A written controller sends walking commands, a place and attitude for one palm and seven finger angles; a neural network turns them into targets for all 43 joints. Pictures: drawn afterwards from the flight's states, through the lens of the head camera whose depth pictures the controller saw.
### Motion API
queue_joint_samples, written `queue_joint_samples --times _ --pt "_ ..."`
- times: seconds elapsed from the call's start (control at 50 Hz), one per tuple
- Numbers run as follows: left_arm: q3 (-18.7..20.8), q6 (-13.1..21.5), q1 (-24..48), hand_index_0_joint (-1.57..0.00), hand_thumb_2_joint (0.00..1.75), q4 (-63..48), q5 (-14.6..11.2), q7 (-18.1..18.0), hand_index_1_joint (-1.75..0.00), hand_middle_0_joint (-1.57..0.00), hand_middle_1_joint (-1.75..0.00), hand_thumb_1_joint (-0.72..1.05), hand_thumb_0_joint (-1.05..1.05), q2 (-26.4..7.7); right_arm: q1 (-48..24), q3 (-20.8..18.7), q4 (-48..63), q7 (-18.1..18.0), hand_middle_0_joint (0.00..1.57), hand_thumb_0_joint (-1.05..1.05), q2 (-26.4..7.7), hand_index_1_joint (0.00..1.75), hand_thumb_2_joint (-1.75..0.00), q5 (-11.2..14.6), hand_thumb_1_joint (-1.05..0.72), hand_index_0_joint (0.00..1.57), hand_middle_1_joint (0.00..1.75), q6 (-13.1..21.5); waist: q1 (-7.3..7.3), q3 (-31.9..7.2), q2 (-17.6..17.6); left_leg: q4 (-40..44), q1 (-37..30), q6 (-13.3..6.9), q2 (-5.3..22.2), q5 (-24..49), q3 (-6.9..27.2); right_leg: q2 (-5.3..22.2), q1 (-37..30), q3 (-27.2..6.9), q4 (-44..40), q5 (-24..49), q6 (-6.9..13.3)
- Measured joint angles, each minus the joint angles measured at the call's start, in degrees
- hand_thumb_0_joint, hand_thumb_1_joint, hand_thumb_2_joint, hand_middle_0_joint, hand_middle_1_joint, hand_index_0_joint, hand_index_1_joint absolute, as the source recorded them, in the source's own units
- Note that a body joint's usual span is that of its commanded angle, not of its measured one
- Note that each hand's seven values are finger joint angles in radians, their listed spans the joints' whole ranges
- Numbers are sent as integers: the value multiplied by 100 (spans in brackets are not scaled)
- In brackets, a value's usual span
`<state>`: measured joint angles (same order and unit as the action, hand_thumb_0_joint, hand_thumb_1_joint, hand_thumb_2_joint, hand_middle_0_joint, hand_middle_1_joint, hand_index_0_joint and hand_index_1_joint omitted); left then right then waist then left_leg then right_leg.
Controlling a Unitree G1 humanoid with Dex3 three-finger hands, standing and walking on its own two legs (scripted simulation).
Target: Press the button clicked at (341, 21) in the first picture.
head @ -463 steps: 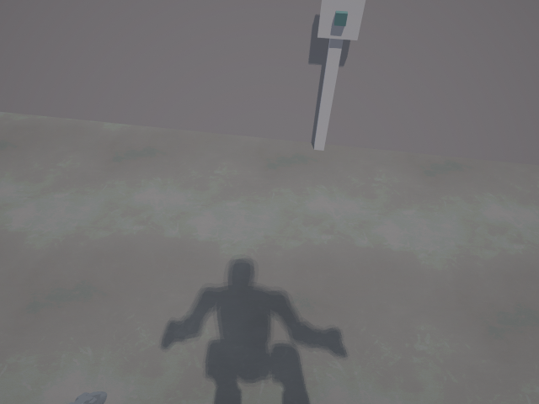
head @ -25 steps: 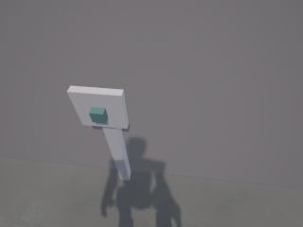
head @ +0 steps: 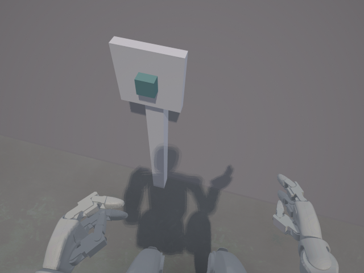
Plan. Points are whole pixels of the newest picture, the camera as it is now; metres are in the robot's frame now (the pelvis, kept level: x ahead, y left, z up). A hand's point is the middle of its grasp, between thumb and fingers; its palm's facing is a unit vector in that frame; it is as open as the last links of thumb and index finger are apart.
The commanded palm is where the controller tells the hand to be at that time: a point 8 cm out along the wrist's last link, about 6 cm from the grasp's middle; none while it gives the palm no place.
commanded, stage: raise the hand and make a fist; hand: left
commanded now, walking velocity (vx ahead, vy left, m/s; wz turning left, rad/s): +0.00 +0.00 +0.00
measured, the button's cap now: (147, 84) +0.53 +0.16 +0.09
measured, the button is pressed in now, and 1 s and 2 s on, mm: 0 0 0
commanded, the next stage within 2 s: aim a knuckle at the button in 1.48 s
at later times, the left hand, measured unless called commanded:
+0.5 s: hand (96, 212) +0.21 +0.19 +0.06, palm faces -0.12 -0.99 -0.04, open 3.1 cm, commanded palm +0.19 +0.24 +0.07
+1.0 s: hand (86, 195) +0.23 +0.21 +0.07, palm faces -0.10 -0.99 -0.05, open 3.1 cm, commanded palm +0.21 +0.27 +0.08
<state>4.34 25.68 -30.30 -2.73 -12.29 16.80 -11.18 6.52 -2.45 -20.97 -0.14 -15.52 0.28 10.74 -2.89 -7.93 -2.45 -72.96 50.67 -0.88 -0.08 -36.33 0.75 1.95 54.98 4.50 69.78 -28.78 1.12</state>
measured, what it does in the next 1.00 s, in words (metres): stands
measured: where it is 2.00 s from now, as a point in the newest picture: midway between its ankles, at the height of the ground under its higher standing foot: outside the picture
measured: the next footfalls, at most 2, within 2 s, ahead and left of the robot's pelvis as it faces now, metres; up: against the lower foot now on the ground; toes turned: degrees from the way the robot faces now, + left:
none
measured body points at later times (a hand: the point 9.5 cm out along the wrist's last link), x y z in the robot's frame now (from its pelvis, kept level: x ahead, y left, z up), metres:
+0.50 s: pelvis +0.00 +0.02 +0.01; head +0.07 +0.03 +0.45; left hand +0.21 +0.24 +0.06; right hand +0.16 -0.24 -0.06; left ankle +0.00 +0.11 -0.63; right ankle +0.05 -0.11 -0.63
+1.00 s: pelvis +0.02 +0.01 +0.02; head +0.08 +0.03 +0.47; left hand +0.23 +0.26 +0.08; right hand +0.21 -0.21 -0.04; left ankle +0.00 +0.11 -0.63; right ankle +0.05 -0.11 -0.63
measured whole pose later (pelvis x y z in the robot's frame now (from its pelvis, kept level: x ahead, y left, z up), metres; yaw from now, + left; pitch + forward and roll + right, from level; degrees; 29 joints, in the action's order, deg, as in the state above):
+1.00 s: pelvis +0.02 +0.01 +0.02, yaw +0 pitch +15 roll -3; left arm 12.9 17.6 -21.7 -2.3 -17.5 22.6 -17.0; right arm 13.6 2.2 -26.8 -2.0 -13.2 1.3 9.8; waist 0.2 -8.2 1.3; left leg -66.9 47.6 -1.3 0.3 -34.4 2.0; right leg 1.2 50.4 5.7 61.7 -26.3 0.4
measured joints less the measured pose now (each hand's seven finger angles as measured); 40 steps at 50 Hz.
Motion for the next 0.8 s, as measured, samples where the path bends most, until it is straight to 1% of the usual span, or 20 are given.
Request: queue_joint_samples --times 0.04,0.08,0.12,0.18,0.22,0.26,0.3,0.38,0.44,0.52,0.64,0.8 --pt "-13 21 55 -73 90 -332 -4 -5 -88 -73 -88 90 2 -77 68 174 -103 9 19 1 112 30 -90 -22 -91 20 30 -21 -14 28 109 -161 185 -1 10 -22 107 -2 99 107 46 10 0" --pt "-42 -37 241 -79 90 -543 -17 79 -94 -79 -94 90 2 -130 149 348 -254 14 19 1 240 30 -90 -26 -91 20 30 -60 -3 50 209 -261 336 -11 13 -17 166 -1 195 165 66 42 -8" --pt "-69 -242 452 -84 90 -644 -15 166 -100 -84 -100 90 2 -166 266 482 -406 17 20 1 384 30 -90 -1 -90 21 30 -122 43 50 284 -288 442 -28 7 12 175 5 277 174 53 88 -27" --pt "-53 -712 646 -93 90 -633 -36 208 -109 -92 -109 90 1 -216 494 604 -574 -15 20 1 567 30 -90 51 -90 21 30 -239 160 48 344 -189 465 -59 -1 87 110 7 318 112 -42 177 -60" --pt "5 -985 662 -98 90 -591 -67 146 -115 -98 -115 90 1 -243 665 625 -637 -50 20 2 623 30 -90 76 -90 21 30 -287 249 49 371 -68 412 -80 -6 146 55 6 286 58 -147 238 -81" --pt "80 -1100 596 -103 90 -570 -111 23 -121 -103 -121 90 1 -259 829 606 -676 -89 20 2 619 30 -90 82 -90 21 30 -290 322 44 381 67 331 -100 -10 200 -1 2 229 3 -261 294 -98" --pt "157 -1054 500 -109 90 -560 -146 -95 -127 -109 -127 90 1 -268 964 562 -700 -123 20 2 559 30 -90 81 -90 21 30 -261 374 22 373 178 264 -117 -13 238 -44 -1 180 -40 -353 332 -112" --pt "235 -751 359 -118 90 -546 -160 -217 -138 -118 -137 90 1 -281 1100 422 -707 -163 20 2 317 30 -90 77 -90 21 30 -154 438 -15 373 275 187 -140 -33 255 -58 14 103 -55 -442 340 -128" --pt "250 -594 349 -123 90 -479 -152 -169 -143 -123 -142 90 1 -313 1075 311 -686 -190 20 2 139 30 -90 93 -90 21 30 -99 450 -48 353 289 162 -149 -45 237 -53 24 75 -53 -451 315 -143" --pt "285 -591 376 -127 90 -387 -178 -49 -147 -126 -146 90 1 -356 933 193 -599 -222 20 2 21 30 -90 122 -90 21 30 -60 449 -54 320 320 79 -142 -35 207 -35 12 -14 -36 -487 287 -144" --pt "382 -622 399 -129 90 -385 -224 14 -149 -129 -149 90 1 -400 715 183 -409 -215 20 2 66 30 -90 121 -90 20 30 -49 402 -62 301 439 -99 -113 -12 196 18 -14 -210 16 -617 269 -125" --pt "578 -714 588 -129 90 -219 -320 283 -150 -129 -150 90 1 -470 595 381 -366 -178 20 1 225 30 -90 101 -90 21 30 -88 302 -69 324 528 -221 -70 18 180 101 -45 -363 96 -726 240 -89"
